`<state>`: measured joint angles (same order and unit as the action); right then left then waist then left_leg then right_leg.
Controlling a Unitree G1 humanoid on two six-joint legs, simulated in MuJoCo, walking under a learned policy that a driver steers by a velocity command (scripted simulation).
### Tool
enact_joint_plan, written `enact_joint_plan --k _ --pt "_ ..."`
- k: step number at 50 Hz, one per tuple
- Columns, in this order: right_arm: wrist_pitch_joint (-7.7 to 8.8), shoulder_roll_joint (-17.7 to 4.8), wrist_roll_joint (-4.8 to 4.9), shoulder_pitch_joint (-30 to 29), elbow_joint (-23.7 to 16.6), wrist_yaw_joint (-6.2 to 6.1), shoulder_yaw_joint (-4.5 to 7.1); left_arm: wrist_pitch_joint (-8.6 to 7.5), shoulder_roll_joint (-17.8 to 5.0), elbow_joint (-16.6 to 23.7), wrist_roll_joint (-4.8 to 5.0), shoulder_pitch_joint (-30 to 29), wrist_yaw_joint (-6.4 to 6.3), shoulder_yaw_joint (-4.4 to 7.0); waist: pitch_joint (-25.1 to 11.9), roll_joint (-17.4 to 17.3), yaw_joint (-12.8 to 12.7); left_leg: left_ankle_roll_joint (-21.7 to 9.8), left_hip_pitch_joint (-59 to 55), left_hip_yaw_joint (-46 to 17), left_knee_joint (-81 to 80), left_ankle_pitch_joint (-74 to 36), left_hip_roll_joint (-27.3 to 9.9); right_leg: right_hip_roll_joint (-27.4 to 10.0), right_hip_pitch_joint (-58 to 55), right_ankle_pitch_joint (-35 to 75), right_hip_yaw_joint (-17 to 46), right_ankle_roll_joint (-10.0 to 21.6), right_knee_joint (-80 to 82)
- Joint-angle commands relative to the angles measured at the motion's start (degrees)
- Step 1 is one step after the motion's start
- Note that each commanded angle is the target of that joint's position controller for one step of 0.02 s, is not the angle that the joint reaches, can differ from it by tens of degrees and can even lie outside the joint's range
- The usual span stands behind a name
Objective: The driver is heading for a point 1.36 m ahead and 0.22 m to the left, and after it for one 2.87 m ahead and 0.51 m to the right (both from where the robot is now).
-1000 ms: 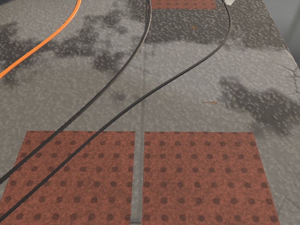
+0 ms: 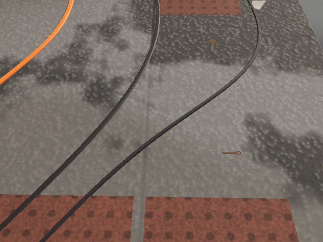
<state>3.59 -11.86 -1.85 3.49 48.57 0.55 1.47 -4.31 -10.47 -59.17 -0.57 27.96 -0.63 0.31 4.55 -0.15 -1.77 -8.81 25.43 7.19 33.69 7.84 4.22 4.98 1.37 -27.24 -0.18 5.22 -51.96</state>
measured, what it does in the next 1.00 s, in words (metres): walks ahead: right foot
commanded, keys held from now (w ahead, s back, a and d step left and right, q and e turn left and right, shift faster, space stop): w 0.70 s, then w+q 0.30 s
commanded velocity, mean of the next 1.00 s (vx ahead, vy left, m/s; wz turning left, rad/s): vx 0.50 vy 0.00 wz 0.08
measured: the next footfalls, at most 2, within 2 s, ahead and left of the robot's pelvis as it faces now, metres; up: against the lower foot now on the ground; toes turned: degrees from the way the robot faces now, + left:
right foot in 0.52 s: +0.45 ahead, -0.12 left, +0.00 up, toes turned -3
left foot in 1.08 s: +0.73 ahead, +0.06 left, +0.00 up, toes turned +15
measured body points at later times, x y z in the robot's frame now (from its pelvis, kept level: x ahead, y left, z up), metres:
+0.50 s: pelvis +0.27 -0.03 +0.01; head +0.31 -0.04 +0.46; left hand +0.49 +0.17 -0.09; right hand +0.16 -0.26 -0.13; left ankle +0.10 +0.05 -0.71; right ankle +0.41 -0.12 -0.71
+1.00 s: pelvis +0.54 -0.04 +0.02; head +0.57 -0.03 +0.47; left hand +0.44 +0.18 -0.13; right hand +0.73 -0.23 -0.10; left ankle +0.69 +0.07 -0.68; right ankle +0.41 -0.12 -0.71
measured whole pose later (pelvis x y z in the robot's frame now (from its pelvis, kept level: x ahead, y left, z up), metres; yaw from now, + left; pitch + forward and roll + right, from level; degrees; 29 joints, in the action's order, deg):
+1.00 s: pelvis +0.54 -0.04 +0.02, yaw +8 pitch +0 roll -1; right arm 2.1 -10.7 -1.4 3.1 51.1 2.3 1.2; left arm -6.1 -9.8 -60.8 -1.3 26.0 -1.3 1.2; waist 3.2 -1.3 -2.5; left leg -5.9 33.4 5.0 36.7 2.3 -2.0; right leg 4.0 -7.1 -18.5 -10.8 3.4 -10.5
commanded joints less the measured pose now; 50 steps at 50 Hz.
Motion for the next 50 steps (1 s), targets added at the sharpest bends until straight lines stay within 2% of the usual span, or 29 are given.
enact_joint_plan --k 1,2,3,4,6,8,11,14,17,20,22,23,24,25,26,27,28,29,30,31,32,33,34,36,37,40,44,48,50 --pt "-0.27 -9.0 1.81 14.0 2.9 0.05 3.11 -0.81 -8.6 6.0 -0.48 -1.9 0.45 2.02 -6.4 -2.8 4.8 -12.0 -29.6 -39.6 -21.3 20.3 -24.1 -4.7 35.0 7.1 4.3 1.5 -27.3" --pt "0.26 -6.0 1.63 11.5 2.9 0.36 2.41 -0.97 -8.3 6.5 -0.77 -4.9 0.71 2.12 -2.0 0.2 3.7 -10.1 -22.2 -34.3 -23.7 15.3 -21.6 -6.3 33.1 9.7 3.8 1.5 -23.9" --pt "0.89 -4.4 1.18 11.3 3.6 0.28 1.85 -0.53 -7.3 6.2 -1.01 -5.3 0.89 2.14 -0.6 1.3 1.9 -8.1 -17.7 -29.3 -24.5 8.8 -19.2 -7.8 30.3 10.8 4.0 1.1 -21.2" --pt "1.40 -3.1 1.14 12.2 4.7 0.01 1.33 0.22 -5.9 6.0 -1.49 -4.1 1.28 1.87 -0.7 0.7 0.2 -6.7 -14.4 -25.3 -25.4 4.0 -17.4 -8.7 27.1 11.1 3.8 0.3 -18.5" --pt "2.48 -3.6 1.27 15.2 6.6 -0.14 1.21 1.20 -3.7 5.9 -1.60 -4.0 1.86 1.57 -0.8 -0.3 -0.7 -6.1 -12.6 -20.4 -26.3 -3.0 -15.8 -9.5 25.9 11.8 2.5 -0.9 -15.2" --pt "2.89 -5.2 1.45 17.4 7.9 -0.09 1.42 1.78 -3.9 7.3 -1.62 -8.3 2.14 1.65 0.4 -1.2 -0.5 -5.5 -12.5 -16.9 -27.9 -4.4 -14.7 -10.8 29.5 15.4 1.0 -1.9 -11.3" --pt "2.71 -5.5 1.60 20.8 8.9 -0.03 1.17 2.06 -4.7 10.1 -1.30 -17.2 2.31 1.72 2.0 -1.6 1.5 -3.7 -15.5 -14.0 -28.8 -8.9 -13.1 -11.8 35.5 22.7 -1.0 -3.2 -3.2" --pt "2.61 -5.3 1.63 24.3 9.9 -0.18 0.81 1.93 -4.1 11.9 -0.77 -23.7 2.45 1.34 1.7 -2.4 3.7 -1.6 -19.0 -11.8 -27.8 -14.7 -12.1 -10.7 35.7 28.0 -2.7 -3.8 5.8" --pt "2.48 -5.3 1.29 27.6 11.0 -0.64 0.53 1.87 -3.9 13.3 -0.60 -29.0 2.43 1.03 1.8 -3.3 5.5 -1.2 -24.5 -11.2 -26.3 -18.9 -12.7 -9.2 36.0 29.5 -3.8 -3.6 12.0" --pt "2.17 -5.8 0.60 29.6 12.0 -1.17 0.48 1.48 -4.3 14.8 -0.61 -33.0 2.35 1.04 2.1 -3.7 6.4 -2.4 -31.0 -11.6 -23.5 -23.8 -14.9 -7.9 36.9 26.0 -4.2 -2.6 16.0" --pt "2.03 -6.5 0.28 28.9 12.4 -1.57 0.67 1.01 -4.9 15.3 -0.60 -32.9 2.25 1.28 2.1 -4.0 5.3 -2.6 -33.6 -11.4 -20.7 -29.7 -16.4 -7.0 34.7 21.8 -4.3 -1.0 18.6" --pt "2.01 -6.9 0.28 27.5 12.4 -1.72 0.75 0.72 -5.2 14.7 -0.61 -30.5 2.04 1.53 1.1 -4.3 3.6 -1.9 -33.4 -10.6 -17.8 -36.6 -16.4 -5.6 30.3 19.3 -4.8 0.1 20.3" --pt "1.97 -7.5 0.32 26.5 12.4 -1.80 0.90 0.40 -6.0 13.2 -0.68 -25.6 1.64 2.03 -1.3 -4.7 1.4 -1.2 -32.9 -9.9 -12.6 -44.2 -16.2 -3.7 23.6 17.4 -5.4 1.2 21.7" --pt "1.80 -7.8 0.59 25.4 12.4 -1.68 0.94 -0.10 -7.1 10.1 -0.86 -16.6 1.13 2.77 -5.7 -3.7 -2.4 -0.2 -30.9 -8.4 -3.1 -46.6 -14.6 -2.0 13.0 19.2 -6.1 2.7 25.4" --pt "1.97 -7.2 1.07 24.5 11.4 -1.53 0.64 -0.67 -10.0 7.0 -1.99 -6.2 0.44 3.95 -11.6 -2.3 -6.4 0.8 -20.9 -7.2 9.6 -35.3 -12.7 -7.3 -2.5 19.0 -0.7 5.1 25.5" --pt "2.08 -1.5 3.32 29.0 9.3 -0.87 -0.65 -0.75 -16.6 6.1 -3.55 1.7 0.00 5.72 -21.3 9.2 -6.1 3.8 -0.6 -2.7 32.6 -5.3 -4.9 -25.6 -21.8 13.8 24.6 12.2 26.8" --pt "2.00 -5.2 2.45 29.6 10.4 -0.96 0.64 0.14 -14.8 5.7 -1.48 0.1 0.85 5.62 -23.2 8.0 -5.3 3.4 7.9 -8.1 42.6 21.6 -0.1 -29.6 -21.5 13.4 39.8 15.3 34.5" --pt "1.85 -6.6 1.50 24.1 8.9 -0.96 1.35 0.33 -12.3 6.2 -0.18 -6.6 1.13 4.99 -12.5 4.4 -2.3 2.9 11.9 -10.4 43.3 16.3 -4.2 -26.6 -12.5 10.6 30.6 13.2 36.2" --pt "2.13 -5.7 1.20 20.4 7.7 -0.62 1.19 -0.02 -8.8 7.0 0.02 -11.3 1.41 4.15 -6.9 2.4 -0.9 2.9 11.2 -10.2 40.2 11.8 -6.2 -24.3 -4.1 13.5 23.9 11.5 38.8" --pt "1.81 -4.6 1.00 19.0 7.5 -0.42 1.26 -0.44 -6.6 6.7 -0.15 -13.1 1.44 3.53 -3.5 1.9 0.9 3.1 8.8 -9.9 36.6 9.5 -8.0 -21.4 1.9 17.2 18.6 9.2 40.7" --pt "0.99 -3.7 0.06 19.5 7.5 -0.10 1.19 -0.78 -4.6 5.7 -0.04 -13.2 1.25 2.90 -2.1 2.8 2.7 3.8 5.9 -9.7 33.9 8.5 -9.0 -19.0 6.2 20.4 14.5 7.4 42.0" --pt "0.22 -2.3 -0.30 20.6 8.0 0.33 0.99 -1.16 -3.9 4.9 -0.14 -12.2 1.12 2.60 -2.3 3.3 3.5 4.3 3.9 -9.2 32.7 7.8 -9.1 -17.8 8.0 22.9 11.9 6.8 42.7" --pt "-0.26 -1.9 -0.41 20.5 7.9 0.66 1.03 -1.65 -4.3 4.0 -0.10 -10.2 1.06 2.65 -2.4 3.1 3.9 4.7 3.6 -8.5 32.1 7.2 -9.0 -17.2 8.5 26.5 10.5 7.0 43.0" --pt "-0.98 -1.9 -0.26 17.8 6.8 1.06 1.17 -2.19 -6.2 2.7 -0.04 -7.9 0.94 2.98 -1.4 3.1 4.4 5.4 6.7 -7.7 29.9 4.2 -9.5 -16.6 8.3 29.3 7.2 6.9 44.3" --pt "-1.24 -2.1 -0.09 15.4 6.0 1.15 1.19 -2.29 -6.7 2.4 -0.19 -6.9 0.89 3.05 -0.7 3.1 4.0 5.7 8.8 -7.6 28.4 2.1 -9.8 -16.4 8.0 29.6 5.7 6.6 45.1" --pt "-1.35 -2.4 0.58 7.7 3.4 1.30 1.11 -2.38 -6.1 1.5 -0.40 -3.8 0.74 2.61 1.3 3.3 2.3 5.9 12.9 -7.9 21.2 -4.4 -9.3 -15.3 6.3 32.4 1.4 4.8 46.1" --pt "-1.02 -1.4 0.81 0.2 1.0 1.60 0.28 -2.66 -6.1 0.7 -0.29 -1.1 0.11 2.17 1.9 3.6 0.6 5.1 11.2 -4.9 9.6 -10.6 -7.8 -15.6 2.8 37.4 -3.4 3.1 46.1" --pt "-0.81 -1.7 0.45 -5.0 -1.4 1.74 0.11 -2.21 -6.7 -0.9 -0.76 2.3 -0.94 2.19 2.7 3.3 -0.7 3.0 11.6 -1.9 3.1 -6.6 -6.6 -18.2 -6.0 45.0 -6.1 2.9 42.6" --pt "-0.67 -2.2 0.27 -3.6 -1.5 1.59 0.51 -1.83 -7.8 -0.9 -0.86 1.4 -1.49 2.42 1.3 3.9 0.7 1.1 7.8 0.2 1.1 -1.3 -4.3 -18.9 -9.0 58.6 -8.1 2.5 37.0"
